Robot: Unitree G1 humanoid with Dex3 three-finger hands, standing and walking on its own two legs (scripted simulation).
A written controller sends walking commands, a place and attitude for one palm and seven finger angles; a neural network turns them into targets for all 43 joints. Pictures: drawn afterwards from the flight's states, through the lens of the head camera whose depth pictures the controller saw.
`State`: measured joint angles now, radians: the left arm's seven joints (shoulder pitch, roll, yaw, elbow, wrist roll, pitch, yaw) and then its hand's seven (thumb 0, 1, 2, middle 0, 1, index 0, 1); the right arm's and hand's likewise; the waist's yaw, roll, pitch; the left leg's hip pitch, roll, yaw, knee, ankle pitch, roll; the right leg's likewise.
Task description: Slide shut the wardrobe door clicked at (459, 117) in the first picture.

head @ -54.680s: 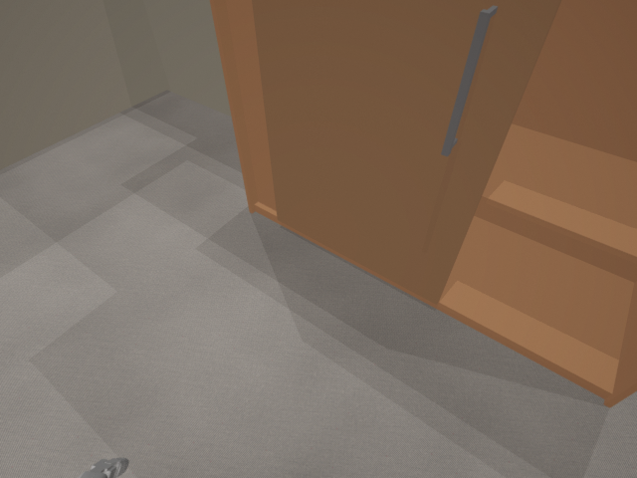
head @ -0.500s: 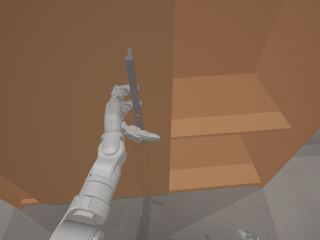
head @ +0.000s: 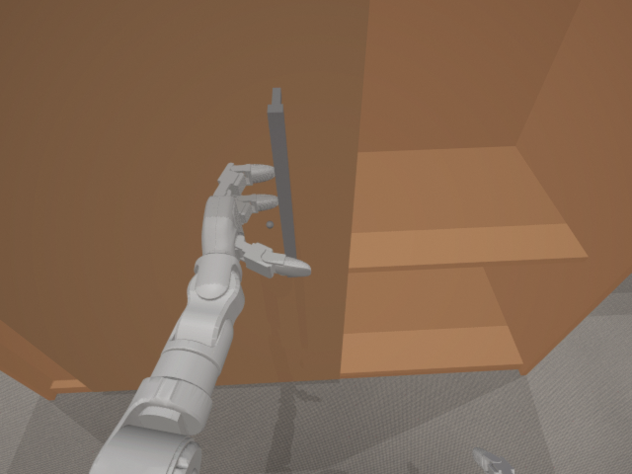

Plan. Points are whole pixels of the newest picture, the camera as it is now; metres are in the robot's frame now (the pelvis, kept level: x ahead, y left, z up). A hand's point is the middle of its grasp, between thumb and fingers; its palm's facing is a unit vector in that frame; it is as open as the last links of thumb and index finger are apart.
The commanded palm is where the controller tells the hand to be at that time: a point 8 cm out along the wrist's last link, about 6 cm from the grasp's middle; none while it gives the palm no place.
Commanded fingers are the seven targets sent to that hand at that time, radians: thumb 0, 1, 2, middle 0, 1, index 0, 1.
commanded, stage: move the hooked fingers beside the handle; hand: left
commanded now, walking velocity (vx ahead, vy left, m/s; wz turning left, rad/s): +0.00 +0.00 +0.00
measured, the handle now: (286, 198) +0.47 +0.06 +0.09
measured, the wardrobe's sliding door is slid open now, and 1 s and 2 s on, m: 0.59 0.59 0.59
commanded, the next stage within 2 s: feel for the door with the fingertips in 1.18 s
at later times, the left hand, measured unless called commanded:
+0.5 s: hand (247, 226) +0.39 +0.10 +0.12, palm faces +0.06 -1.00 +0.00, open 14.0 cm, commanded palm +0.36 +0.15 +0.11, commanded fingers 0.00 -0.50 0.30 -0.30 -1.20 -0.30 -1.20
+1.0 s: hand (249, 226) +0.39 +0.10 +0.12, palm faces +0.06 -1.00 +0.00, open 14.0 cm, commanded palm +0.37 +0.15 +0.11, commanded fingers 0.00 -0.50 0.30 -0.30 -1.20 -0.30 -1.20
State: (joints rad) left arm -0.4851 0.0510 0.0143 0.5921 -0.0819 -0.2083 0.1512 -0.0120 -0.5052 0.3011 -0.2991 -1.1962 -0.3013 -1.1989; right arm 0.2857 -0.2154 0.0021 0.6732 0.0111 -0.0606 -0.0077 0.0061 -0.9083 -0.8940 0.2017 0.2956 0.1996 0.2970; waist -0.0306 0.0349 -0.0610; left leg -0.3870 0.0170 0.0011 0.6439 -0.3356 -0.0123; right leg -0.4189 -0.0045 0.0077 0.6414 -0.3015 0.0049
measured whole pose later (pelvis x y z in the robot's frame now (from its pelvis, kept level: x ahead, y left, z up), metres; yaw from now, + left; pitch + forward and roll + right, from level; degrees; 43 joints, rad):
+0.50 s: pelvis +0.00 +0.00 +0.00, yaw +0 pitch +4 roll +0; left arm -0.45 0.09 0.07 0.56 -0.11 -0.23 0.10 -0.01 -0.50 0.30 -0.30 -1.20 -0.30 -1.20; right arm 0.31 -0.22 0.00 0.68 0.02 -0.07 -0.01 0.01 -0.91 -0.89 0.20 0.30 0.20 0.30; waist -0.03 0.03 -0.07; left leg -0.39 0.02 0.01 0.65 -0.33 -0.01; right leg -0.42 0.00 0.02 0.64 -0.29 0.01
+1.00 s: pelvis -0.01 +0.00 +0.00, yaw +0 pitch +5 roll +0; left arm -0.47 0.10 0.08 0.60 -0.11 -0.22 0.10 -0.01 -0.50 0.30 -0.30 -1.20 -0.30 -1.20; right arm 0.30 -0.22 0.01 0.67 0.02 -0.07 -0.01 0.01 -0.91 -0.89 0.20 0.30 0.20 0.30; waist -0.03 0.03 -0.07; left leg -0.40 0.02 0.00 0.65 -0.33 -0.01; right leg -0.43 0.00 0.01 0.64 -0.29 0.00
